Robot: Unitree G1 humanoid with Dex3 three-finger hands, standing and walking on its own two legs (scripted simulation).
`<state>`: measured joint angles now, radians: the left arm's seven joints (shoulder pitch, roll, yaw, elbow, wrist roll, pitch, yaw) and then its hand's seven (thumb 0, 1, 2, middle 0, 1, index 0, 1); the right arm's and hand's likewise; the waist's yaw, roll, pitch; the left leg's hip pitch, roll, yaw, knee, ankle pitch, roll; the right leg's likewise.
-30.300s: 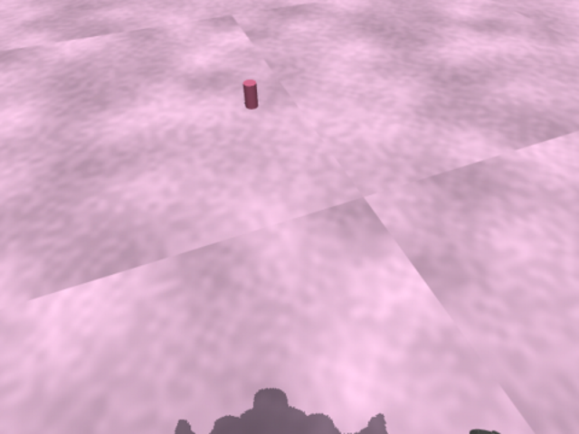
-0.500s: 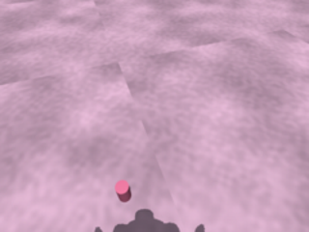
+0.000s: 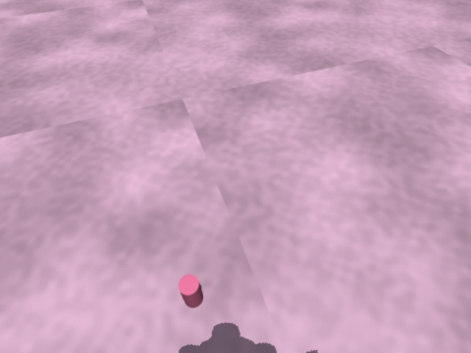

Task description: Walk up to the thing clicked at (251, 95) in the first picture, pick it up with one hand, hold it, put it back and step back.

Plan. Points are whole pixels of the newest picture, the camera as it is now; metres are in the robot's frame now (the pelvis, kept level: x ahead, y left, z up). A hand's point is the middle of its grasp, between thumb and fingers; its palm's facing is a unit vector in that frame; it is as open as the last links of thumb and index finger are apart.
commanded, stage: stand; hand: left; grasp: from the side
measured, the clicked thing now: (191, 291) +0.44 +0.20 -0.70
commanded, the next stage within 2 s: step back in 1.16 s
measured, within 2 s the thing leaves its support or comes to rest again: neither
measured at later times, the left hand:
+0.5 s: hand out of the picture +0.09 +0.24 -0.16, palm faces -0.02 -0.94 -0.33, open 7.4 cm
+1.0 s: hand out of the picture +0.10 +0.25 -0.15, palm faces -0.02 -0.94 -0.34, open 7.4 cm
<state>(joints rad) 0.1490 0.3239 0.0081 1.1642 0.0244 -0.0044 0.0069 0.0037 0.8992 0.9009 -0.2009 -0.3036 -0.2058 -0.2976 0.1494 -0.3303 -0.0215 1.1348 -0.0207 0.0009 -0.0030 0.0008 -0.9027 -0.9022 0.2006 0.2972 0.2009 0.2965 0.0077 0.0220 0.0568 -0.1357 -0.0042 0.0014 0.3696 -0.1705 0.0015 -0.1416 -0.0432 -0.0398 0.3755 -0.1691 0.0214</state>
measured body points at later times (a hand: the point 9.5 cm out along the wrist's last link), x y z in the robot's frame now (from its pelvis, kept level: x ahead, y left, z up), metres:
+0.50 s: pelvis +0.02 +0.00 +0.00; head +0.03 -0.01 +0.45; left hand +0.09 +0.29 -0.13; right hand +0.08 -0.30 -0.14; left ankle +0.02 +0.12 -0.75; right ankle +0.03 -0.13 -0.75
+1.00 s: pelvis +0.03 +0.00 +0.00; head +0.03 +0.00 +0.45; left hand +0.10 +0.30 -0.13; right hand +0.09 -0.30 -0.13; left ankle +0.02 +0.12 -0.75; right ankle +0.03 -0.13 -0.75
